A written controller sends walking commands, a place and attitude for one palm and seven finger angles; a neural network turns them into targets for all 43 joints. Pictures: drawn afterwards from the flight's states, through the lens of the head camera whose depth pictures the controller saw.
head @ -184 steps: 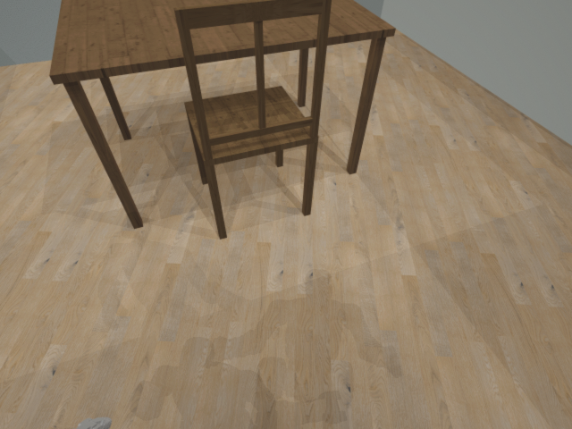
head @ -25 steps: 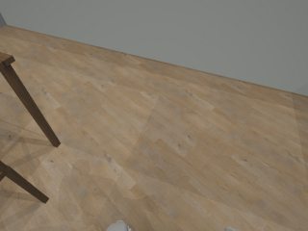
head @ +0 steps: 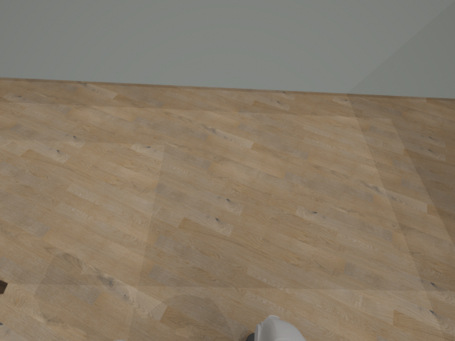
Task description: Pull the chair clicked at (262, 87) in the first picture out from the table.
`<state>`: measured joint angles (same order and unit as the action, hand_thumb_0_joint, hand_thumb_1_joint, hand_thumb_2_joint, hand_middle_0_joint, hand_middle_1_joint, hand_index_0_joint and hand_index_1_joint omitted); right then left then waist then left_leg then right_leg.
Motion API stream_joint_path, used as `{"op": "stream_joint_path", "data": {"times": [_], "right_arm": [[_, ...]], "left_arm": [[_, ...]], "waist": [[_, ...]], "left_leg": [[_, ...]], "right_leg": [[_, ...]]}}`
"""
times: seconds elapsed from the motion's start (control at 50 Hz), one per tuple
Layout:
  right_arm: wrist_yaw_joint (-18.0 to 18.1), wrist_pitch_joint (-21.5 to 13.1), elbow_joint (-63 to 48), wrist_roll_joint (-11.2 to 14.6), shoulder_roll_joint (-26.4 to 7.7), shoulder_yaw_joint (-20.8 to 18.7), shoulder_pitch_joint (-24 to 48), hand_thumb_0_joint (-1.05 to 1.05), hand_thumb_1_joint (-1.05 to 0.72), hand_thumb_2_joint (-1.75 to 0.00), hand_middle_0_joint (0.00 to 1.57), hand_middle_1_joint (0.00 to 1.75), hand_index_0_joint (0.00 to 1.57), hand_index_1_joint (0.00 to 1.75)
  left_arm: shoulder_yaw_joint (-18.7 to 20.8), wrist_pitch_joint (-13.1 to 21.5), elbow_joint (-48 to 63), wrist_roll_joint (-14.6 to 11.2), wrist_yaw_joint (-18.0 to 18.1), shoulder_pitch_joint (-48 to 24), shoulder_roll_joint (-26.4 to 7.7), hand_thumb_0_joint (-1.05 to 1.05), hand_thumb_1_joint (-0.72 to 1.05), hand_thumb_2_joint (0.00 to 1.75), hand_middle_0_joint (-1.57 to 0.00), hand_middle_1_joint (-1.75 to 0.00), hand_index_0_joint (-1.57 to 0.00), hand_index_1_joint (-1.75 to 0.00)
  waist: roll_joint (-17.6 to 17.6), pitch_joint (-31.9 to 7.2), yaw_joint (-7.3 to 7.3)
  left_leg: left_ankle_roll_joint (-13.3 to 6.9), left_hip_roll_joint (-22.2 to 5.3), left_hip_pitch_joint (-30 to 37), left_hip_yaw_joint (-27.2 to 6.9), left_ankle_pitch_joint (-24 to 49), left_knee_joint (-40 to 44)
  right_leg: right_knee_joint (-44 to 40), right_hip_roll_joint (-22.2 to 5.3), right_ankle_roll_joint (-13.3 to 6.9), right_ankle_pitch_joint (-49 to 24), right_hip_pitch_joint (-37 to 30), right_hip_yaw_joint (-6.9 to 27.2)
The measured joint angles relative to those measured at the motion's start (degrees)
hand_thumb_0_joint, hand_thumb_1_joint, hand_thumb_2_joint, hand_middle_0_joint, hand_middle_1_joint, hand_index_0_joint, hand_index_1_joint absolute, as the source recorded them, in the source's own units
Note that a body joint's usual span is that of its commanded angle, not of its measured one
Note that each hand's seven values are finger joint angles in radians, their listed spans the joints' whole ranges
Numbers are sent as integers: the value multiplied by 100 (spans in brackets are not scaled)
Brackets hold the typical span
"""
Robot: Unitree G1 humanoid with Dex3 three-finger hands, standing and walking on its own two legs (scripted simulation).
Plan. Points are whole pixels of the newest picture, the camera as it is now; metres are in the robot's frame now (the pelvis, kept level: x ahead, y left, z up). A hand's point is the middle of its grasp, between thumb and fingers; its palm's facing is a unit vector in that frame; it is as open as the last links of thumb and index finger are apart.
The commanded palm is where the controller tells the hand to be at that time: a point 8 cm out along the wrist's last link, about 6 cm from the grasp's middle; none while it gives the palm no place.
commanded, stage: turn to face it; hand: left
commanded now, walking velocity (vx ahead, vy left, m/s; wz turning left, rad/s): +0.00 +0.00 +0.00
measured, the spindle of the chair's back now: out of the picture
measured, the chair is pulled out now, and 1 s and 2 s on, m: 0.00 0.00 0.00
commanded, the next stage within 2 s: none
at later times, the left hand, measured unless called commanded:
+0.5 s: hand (132, 338) +0.15 +0.19 -0.19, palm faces +0.18 -0.97 -0.13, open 7.3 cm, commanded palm none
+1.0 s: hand out of the picture +0.09 +0.19 -0.15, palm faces +0.43 -0.86 -0.29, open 7.4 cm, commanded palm none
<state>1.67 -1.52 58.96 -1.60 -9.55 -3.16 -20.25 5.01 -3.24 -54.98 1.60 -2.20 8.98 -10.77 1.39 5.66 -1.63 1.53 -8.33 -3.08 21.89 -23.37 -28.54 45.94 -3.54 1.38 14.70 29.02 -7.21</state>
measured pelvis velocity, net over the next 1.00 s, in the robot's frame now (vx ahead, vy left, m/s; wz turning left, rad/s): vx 0.07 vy -0.04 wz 0.44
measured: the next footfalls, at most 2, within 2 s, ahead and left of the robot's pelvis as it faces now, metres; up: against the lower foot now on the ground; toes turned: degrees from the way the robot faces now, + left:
right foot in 0.06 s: +0.12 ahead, -0.11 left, +0.00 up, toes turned -9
left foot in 0.46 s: +0.12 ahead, +0.11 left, +0.00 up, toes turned +17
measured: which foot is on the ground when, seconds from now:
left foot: down 0.00-0.06, up 0.08-0.44, down 0.46-0.96, up 0.98-1.00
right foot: up 0.00-0.04, down 0.06-0.46, up 0.48-0.94, down 0.96-1.00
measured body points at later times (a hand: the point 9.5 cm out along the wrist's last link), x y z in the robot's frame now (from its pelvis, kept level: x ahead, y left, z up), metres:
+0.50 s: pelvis +0.07 +0.01 -0.02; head +0.09 +0.04 +0.43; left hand +0.14 +0.24 -0.17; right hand +0.14 -0.23 -0.15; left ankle +0.08 +0.10 -0.73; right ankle +0.08 -0.11 -0.72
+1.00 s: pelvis +0.07 -0.04 +0.00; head +0.11 -0.05 +0.44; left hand +0.07 +0.24 -0.12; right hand +0.25 -0.26 -0.15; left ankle +0.07 +0.10 -0.72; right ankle +0.12 -0.16 -0.74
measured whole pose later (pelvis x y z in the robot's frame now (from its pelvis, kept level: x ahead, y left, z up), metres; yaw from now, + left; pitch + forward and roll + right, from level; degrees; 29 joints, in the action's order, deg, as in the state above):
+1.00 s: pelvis +0.07 -0.04 +0.00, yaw +25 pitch +1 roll +0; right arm -0.6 3.6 52.6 -1.2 -14.9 -5.9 -11.3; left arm 3.1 -1.4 -49.7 0.8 1.0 9.4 -11.9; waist -2.9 2.6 -1.4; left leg 1.1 2.8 -25.8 -5.4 -20.7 -42.1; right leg 32.1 -2.1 1.2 18.7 15.0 -2.6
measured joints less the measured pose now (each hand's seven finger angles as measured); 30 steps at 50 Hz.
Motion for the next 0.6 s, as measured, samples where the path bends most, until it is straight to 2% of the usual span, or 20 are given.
{"op": "stream_joint_path", "data": {"times": [0.04, 0.06, 0.08, 0.12, 0.14, 0.18, 0.22, 0.28, 0.4, 0.46, 0.48, 0.52, 0.56, 0.6], "right_arm": [[-21, 48, 18, 15, -19, -32, -102, 0, -92, -90, 20, 30, 20, 30], [-40, 72, 27, 41, -3, -34, -185, 0, -92, -90, 20, 30, 20, 30], [-52, 121, 58, 75, -13, -31, -174, 0, -91, -90, 20, 30, 20, 30], [-8, 246, 110, 120, -47, -17, -31, 0, -91, -90, 20, 30, 20, 30], [7, 281, 128, 119, -49, -6, 42, 0, -91, -90, 20, 30, 20, 30], [16, 309, 136, 95, -37, 20, 183, 0, -91, -90, 20, 30, 20, 30], [10, 320, 95, 87, 4, 51, 298, 0, -91, -90, 20, 30, 20, 30], [-39, 331, 16, 86, 98, 84, 410, 0, -91, -90, 20, 30, 20, 30], [-133, 407, -67, 72, 74, 31, 558, 1, -94, -90, 20, 30, 20, 30], [-190, 368, -231, 53, -8, -2, 568, 1, -93, -90, 20, 30, 20, 30], [-198, 339, -282, 33, -18, -19, 587, 1, -93, -90, 20, 30, 20, 30], [-191, 282, -384, -2, -31, -27, 649, 0, -93, -90, 20, 30, 20, 30], [-152, 232, -460, -9, -43, -30, 671, 0, -92, -90, 20, 30, 20, 30], [-116, 208, -484, -3, -58, -19, 685, 0, -92, -90, 20, 30, 20, 30]], "left_arm": [[-32, 81, 93, 12, 5, -123, -14, 1, 91, 90, -20, -30, -20, -30], [-56, 170, 152, 26, 17, -161, -63, 1, 91, 90, -20, -30, -20, -30], [-59, 279, 173, 20, 61, -235, -71, 1, 91, 90, -20, -30, -20, -30], [-119, 393, 183, -41, 155, -362, -43, 0, 91, 90, -20, -30, -20, -30], [-147, 405, 174, -56, 204, -387, -25, 0, 91, 90, -20, -30, -20, -30], [-208, 406, 117, -65, 295, -389, 27, 0, 91, 90, -20, -30, -20, -30], [-274, 388, 39, -57, 335, -378, 85, 0, 91, 90, -20, -30, -20, -30], [-335, 338, -13, -47, 338, -397, 189, 0, 91, 90, -20, -30, -20, -30], [-326, 280, 92, -20, 325, -339, 327, 0, 91, 90, -20, -30, -20, -30], [-257, 220, 130, -45, 319, -190, 257, 0, 90, 90, -20, -30, -21, -30], [-215, 173, 133, -70, 315, -135, 198, 0, 90, 90, -20, -30, -21, -30], [-132, 52, 109, -72, 330, -16, 60, 0, 91, 90, -20, -30, -20, -30], [-52, -26, 30, -58, 323, 61, -70, 0, 91, 90, -20, -30, -20, -30], [7, -36, -16, -54, 302, 120, -188, 1, 91, 90, -20, -30, -20, -30]], "waist": [[-97, 58, -68], [-74, 43, -98], [-111, 60, -84], [-240, 137, -123], [-275, 129, -135], [-331, 37, -156], [-358, -99, -211], [-336, -246, -244], [-135, -274, -76], [-47, -265, -28], [29, -264, -21], [119, -240, 0], [121, -228, -8], [112, -211, 19]], "left_leg": [[114, -173, -45, 81, -314, -479], [148, -258, -217, 49, -449, -992], [179, -308, -553, -223, -633, -1790], [161, -126, -1253, -1095, -948, -3260], [141, -14, -1517, -1397, -908, -3727], [123, 103, -1881, -1735, -625, -4033], [127, 148, -2072, -1878, -395, -3709], [141, 184, -2176, -1888, -216, -3074], [142, 288, -1977, -1544, -129, -2003], [45, 334, -1665, -1427, 519, -1107], [-116, 415, -1725, -1436, 574, -1133], [-396, 515, -1818, -1440, 440, -1231], [-499, 581, -1791, -1503, 481, -1037], [-480, 650, -1680, -1574, 690, -686]], "right_leg": [[-580, 139, -121, -64, -365, -99], [-900, 155, -259, -311, -595, -110], [-779, 197, -402, -94, -554, -98], [-538, 260, -548, 222, -559, -120], [-577, 280, -565, 268, -645, -126], [-832, 317, -508, 202, -868, -138], [-1113, 316, -513, 122, -1068, -187], [-1387, 245, -481, 80, -1304, -327], [-1315, -44, -309, 258, -1501, -688], [-903, -222, -167, 518, -1399, -896], [-631, -304, -65, 702, -1268, -845], [388, -252, 74, 1420, -817, -379], [1367, -140, 142, 1413, -395, 13], [1823, -110, 209, 1111, -160, 259]]}}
